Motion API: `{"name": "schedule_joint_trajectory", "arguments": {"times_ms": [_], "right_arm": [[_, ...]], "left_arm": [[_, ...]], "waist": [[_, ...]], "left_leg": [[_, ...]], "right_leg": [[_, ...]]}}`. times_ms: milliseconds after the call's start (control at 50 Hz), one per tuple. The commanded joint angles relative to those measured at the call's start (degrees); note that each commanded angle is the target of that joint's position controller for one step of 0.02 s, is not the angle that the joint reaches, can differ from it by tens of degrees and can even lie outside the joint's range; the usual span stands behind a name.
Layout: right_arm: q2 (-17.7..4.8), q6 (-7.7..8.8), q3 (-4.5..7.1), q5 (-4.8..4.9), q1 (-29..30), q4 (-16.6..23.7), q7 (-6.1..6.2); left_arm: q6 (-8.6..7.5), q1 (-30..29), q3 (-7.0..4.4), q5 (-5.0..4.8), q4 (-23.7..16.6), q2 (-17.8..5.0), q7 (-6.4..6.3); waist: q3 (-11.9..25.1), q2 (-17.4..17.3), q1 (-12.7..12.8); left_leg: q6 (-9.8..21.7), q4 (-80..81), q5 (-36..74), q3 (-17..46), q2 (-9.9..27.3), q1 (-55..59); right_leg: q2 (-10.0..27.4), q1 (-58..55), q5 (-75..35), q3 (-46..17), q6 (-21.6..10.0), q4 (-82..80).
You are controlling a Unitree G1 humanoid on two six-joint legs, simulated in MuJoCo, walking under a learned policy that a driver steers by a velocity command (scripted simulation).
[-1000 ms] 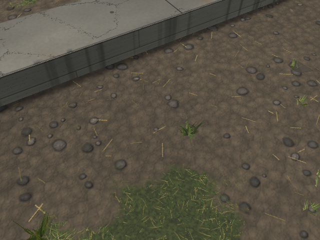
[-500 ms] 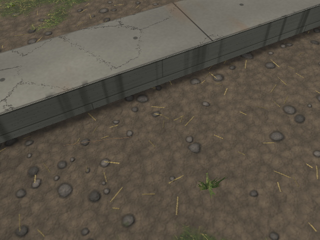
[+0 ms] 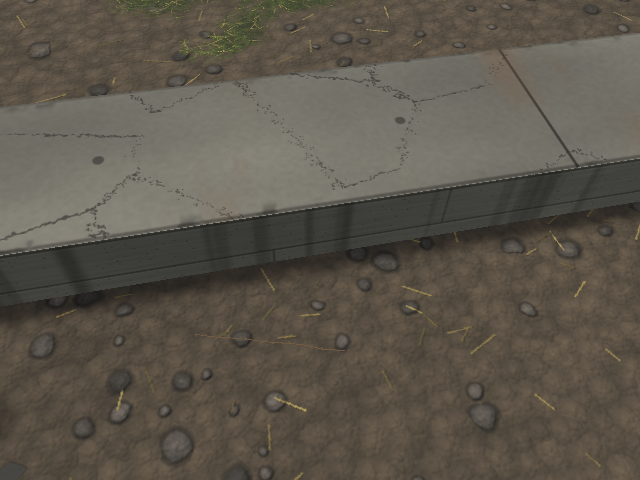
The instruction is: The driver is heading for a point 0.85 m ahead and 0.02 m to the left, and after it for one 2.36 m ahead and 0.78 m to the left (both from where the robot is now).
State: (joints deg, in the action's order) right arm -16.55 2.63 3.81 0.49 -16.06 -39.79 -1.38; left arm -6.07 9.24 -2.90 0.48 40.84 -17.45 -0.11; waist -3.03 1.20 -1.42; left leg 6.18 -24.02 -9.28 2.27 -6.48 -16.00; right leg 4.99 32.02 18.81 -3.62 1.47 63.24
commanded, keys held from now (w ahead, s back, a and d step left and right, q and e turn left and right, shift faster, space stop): w+q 0.22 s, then w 0.72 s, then w+e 0.06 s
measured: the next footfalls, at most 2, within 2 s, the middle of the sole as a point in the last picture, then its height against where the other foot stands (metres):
right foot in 0.28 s outside the picture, level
left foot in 0.72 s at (257, 460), level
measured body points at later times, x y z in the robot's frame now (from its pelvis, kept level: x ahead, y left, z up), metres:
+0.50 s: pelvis +0.28 -0.04 +0.00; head +0.31 -0.05 +0.45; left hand +0.28 +0.24 -0.11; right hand +0.46 -0.28 -0.11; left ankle +0.25 +0.08 -0.67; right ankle +0.31 -0.14 -0.74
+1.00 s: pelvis +0.52 +0.05 +0.01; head +0.53 +0.07 +0.46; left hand +0.56 +0.33 -0.13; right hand +0.60 -0.20 -0.12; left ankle +0.45 +0.12 -0.74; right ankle +0.62 -0.07 -0.68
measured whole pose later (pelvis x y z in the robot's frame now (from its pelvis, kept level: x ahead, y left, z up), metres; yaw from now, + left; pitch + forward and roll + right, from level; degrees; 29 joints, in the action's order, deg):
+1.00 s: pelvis +0.52 +0.05 +0.01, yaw +13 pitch +1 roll +0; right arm -14.4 4.3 1.6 -0.9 -21.1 -50.9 -0.5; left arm -1.9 11.4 -2.2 2.4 49.9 -15.9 2.5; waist -1.1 2.5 -1.2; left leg 4.3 -13.6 -11.5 -3.2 -3.7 -2.7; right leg 4.7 32.0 10.7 1.0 -0.4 50.9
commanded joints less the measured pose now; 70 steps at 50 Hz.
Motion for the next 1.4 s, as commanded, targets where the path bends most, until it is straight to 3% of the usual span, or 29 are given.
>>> {"name": "schedule_joint_trajectory", "arguments": {"times_ms": [20,100,160,260,280,300,320,340,360,400,460,620,700,720,740,760,780,840,980,1100,1140,1180,1200,1220,1240,1260,1300,1340,1400], "right_arm": [[-8.9,1.18,2.36,0.1,1.8,4.3,1.24],[-9.7,0.42,2.62,0.7,-1.1,2.9,2.22],[-9.9,-0.08,2.75,1.05,-4.0,1.6,2.37],[-7.8,-0.72,2.29,0.63,-3.2,1.3,2.54],[-5.0,-0.5,1.24,0.23,-3.6,1.7,2.26],[-1.7,-0.15,0.14,0.37,-8.7,2.5,2.26],[-2.3,0.29,-0.29,1.46,-13.1,2.3,2.37],[-7.5,0.44,0.75,1.72,-9.5,1.8,2.32],[-9.7,0.19,1.48,-4.0,-2.7,1.2,1.41],[-6.2,-0.16,0.92,-4.23,-0.3,2.3,-0.06],[-4.5,-1.1,0.27,-3.5,-2.5,0.9,-0.96],[-2.8,-0.36,-1.87,-2.53,11.5,3.5,-1.78],[-4.1,0.5,-1.26,-3.22,6.2,1.4,-0.61],[-6.2,1.04,-0.37,-3.88,-1.6,-1.3,0.01],[-11.5,1.47,0.89,-4.97,-10.8,-2.1,0.84],[-16.2,0.84,2.21,-3.31,-12.1,-3.4,1.21],[-11.7,0.44,1.22,-2.04,-8.1,-3.4,1.2],[-4.9,1.23,-0.85,-1.58,-1.1,-3.4,0.82],[-5.5,2.76,-0.54,-1.35,-3.5,-8.5,1.12],[-5.8,3.14,-0.53,-1.88,-6.0,-11.9,1.65],[-6.2,2.92,-0.48,-2.12,-5.7,-12.5,2.06],[-6.8,2.35,-0.46,-1.96,-3.2,-11.7,2.5],[-7.5,2.29,-0.46,-1.58,-2.4,-11.0,2.55],[-4.9,2.56,-1.25,-1.85,-2.9,-9.0,2.51],[-1.5,2.58,-1.83,-1.22,-8.2,-7.9,2.07],[-4.7,2.3,-1.43,-3.39,-5.0,-8.4,1.86],[-4.0,2.73,-1.36,-2.83,-0.4,-7.4,1.15],[-1.7,0.89,-2.03,-3.53,-3.0,-8.8,0.59],[0.2,-1.33,-1.69,-3.0,-3.5,-9.3,0.28]], "left_arm": [[0.45,1.1,-1.29,0.66,-3.5,-4.5,-0.35],[0.06,-7.8,-0.23,0.23,-5.4,-2.3,0.19],[-0.58,-11.6,-0.54,-0.74,-6.6,-3.6,0.95],[-1.82,-3.6,-2.46,-0.74,-4.7,-6.8,1.4],[-2.17,2.5,-3.2,0.23,-3.8,-8.6,1.11],[-2.16,9.8,-4.21,1.47,-2.9,-12.9,0.81],[-1.34,14.3,-4.77,0.14,0.0,-13.2,1.54],[-1.17,11.9,-3.42,-1.07,-1.0,-8.4,1.6],[0.57,8.5,-2.5,2.68,-1.0,-6.3,0.96],[1.41,6.9,-1.57,2.62,0.6,-4.7,0.43],[0.43,7.3,-1.52,1.11,2.6,-5.2,1.14],[1.08,12.5,-2.09,0.57,7.2,-6.9,2.03],[1.74,13.4,-2.07,0.15,9.2,-7.7,1.7],[1.65,13.3,-1.46,0.24,9.1,-6.0,1.6],[1.35,12.0,-0.06,-0.55,6.2,-2.0,1.65],[1.48,13.9,-0.05,0.05,5.2,-1.8,1.22],[2.39,12.1,-1.2,1.3,6.5,-6.2,0.77],[2.94,10.3,-0.63,1.4,7.6,-3.5,1.65],[3.69,1.1,0.58,1.93,6.3,-0.4,2.72],[3.37,-7.1,1.3,1.17,3.7,-0.4,2.67],[3.56,-5.1,1.08,1.35,4.2,-0.8,2.27],[3.13,4.7,0.43,2.03,7.1,-1.3,1.44],[2.73,12.6,-0.51,2.68,9.5,-3.0,0.85],[2.66,18.8,-2.43,3.13,10.3,-9.6,0.01],[3.47,17.4,-3.92,1.55,10.0,-15.0,-0.13],[4.14,13.3,-3.97,-0.41,9.1,-12.5,0.4],[4.81,6.2,-1.91,0.05,7.9,-4.8,0.19],[4.04,7.0,-0.66,0.22,9.0,-1.5,-0.46],[2.28,12.4,-0.89,0.54,11.8,-2.9,0.17]], "waist": [[4.5,-3.0,2.1],[3.3,-5.2,-1.5],[3.1,-6.1,-3.0],[5.4,-8.8,1.9],[10.8,-7.0,4.7],[19.5,3.5,4.9],[22.1,18.1,4.3],[14.3,10.3,5.6],[7.6,-0.6,5.1],[2.8,2.6,2.9],[4.3,6.5,1.1],[1.4,5.9,4.6],[2.7,2.7,0.8],[7.1,-0.5,-2.5],[14.4,-9.6,-6.6],[14.0,-19.0,-5.1],[8.0,-9.9,-3.2],[1.4,-7.0,0.8],[-0.1,-5.6,1.1],[-1.1,-5.7,-0.6],[0.3,-6.7,0.7],[5.7,-4.6,5.1],[9.1,-2.9,8.5],[12.7,5.8,9.8],[18.5,16.9,4.9],[14.5,3.7,5.2],[2.3,-1.4,2.1],[3.1,1.2,0.5],[3.4,0.3,0.3]], "left_leg": [[11.2,11.0,16.9,14.9,14.4,3.0],[7.2,9.6,10.0,11.7,10.5,0.2],[6.3,7.4,5.4,15.5,11.9,2.5],[3.4,-3.0,8.7,20.6,13.1,8.5],[1.5,-12.7,9.8,17.6,10.2,6.0],[-2.4,-31.0,-2.3,11.1,3.6,-8.5],[-4.7,-45.1,-24.1,7.5,0.9,-22.5],[-4.9,-50.0,-21.4,9.6,4.0,-28.1],[-4.0,-46.9,-14.9,6.3,4.1,-23.9],[-3.9,-40.4,-12.3,6.1,6.4,-19.3],[-4.5,-36.5,-9.9,3.2,6.2,-14.9],[-5.3,-11.4,-0.4,-4.7,8.0,-8.8],[-2.5,-2.8,-0.5,-6.1,5.6,4.0],[-0.8,-1.2,-2.2,-3.2,7.1,14.2],[3.5,3.6,-11.8,14.9,21.9,27.3],[8.2,11.6,-13.4,34.1,30.5,29.3],[7.7,10.5,-15.4,29.5,28.0,24.5],[4.5,13.4,0.6,14.3,20.5,13.6],[4.8,15.9,19.1,1.9,17.1,12.4],[2.5,14.5,24.4,-4.5,18.6,14.4],[1.9,9.3,33.0,-6.1,19.8,17.4],[0.7,-8.1,51.9,-9.5,17.9,16.0],[-0.9,-20.4,44.7,-10.8,16.1,10.5],[-3.3,-39.8,17.5,-12.9,12.1,-1.7],[-5.4,-56.1,-20.0,-6.6,1.6,-18.2],[-5.0,-57.5,-16.5,0.7,6.7,-21.7],[-5.1,-51.6,-9.4,-0.2,10.8,-22.4],[-5.8,-53.8,-6.9,-1.9,11.5,-18.1],[-6.1,-66.1,-7.5,-3.6,10.7,-26.1]], "right_leg": [[0.7,3.6,-5.9,0.4,2.4,-7.3],[-2.9,-1.3,-21.4,1.2,3.2,-25.5],[-4.7,-3.7,-23.5,0.2,2.7,-31.6],[-5.0,-13.8,-16.7,0.7,-2.1,-37.9],[-0.9,-24.8,-16.3,-2.3,-5.0,-37.1],[10.7,-44.7,-11.2,-19.8,-12.0,-37.4],[18.3,-51.6,3.9,-41.8,-18.2,-44.5],[16.9,-46.6,13.2,-40.3,-16.7,-47.0],[15.4,-34.6,7.4,-31.3,-13.6,-47.7],[10.0,-25.5,-5.9,-18.9,-10.7,-49.6],[6.8,-23.1,-18.4,-11.0,-11.2,-50.4],[6.0,-23.0,-17.1,-4.1,-10.7,-53.0],[6.0,-22.7,-27.6,-2.2,-8.6,-43.2],[2.9,-19.8,-30.5,0.8,-7.2,-32.8],[-2.0,-8.9,-17.5,5.3,-4.6,-15.0],[-8.6,3.9,10.5,6.1,-4.3,-4.2],[-4.3,6.5,9.0,2.1,-5.3,0.1],[-0.1,2.3,-0.2,2.3,-4.6,-4.1],[0.1,2.8,-10.3,5.1,-1.2,-13.6],[-2.6,-3.3,-15.4,6.7,-4.2,-27.3],[-4.1,-6.0,-10.7,8.2,-6.4,-27.1],[-9.1,-16.9,-10.3,10.5,-9.2,-29.1],[-9.2,-26.9,-13.0,8.7,-10.7,-33.6],[3.5,-37.2,-20.2,-7.6,-14.1,-36.4],[16.3,-46.7,-29.1,-33.8,-24.2,-43.3],[13.8,-41.4,-15.1,-30.1,-23.6,-45.2],[9.1,-27.2,-7.3,-20.2,-19.6,-50.3],[5.9,-23.3,-17.0,-13.3,-17.3,-51.8],[5.5,-24.2,-24.4,-8.1,-16.4,-50.0]]}}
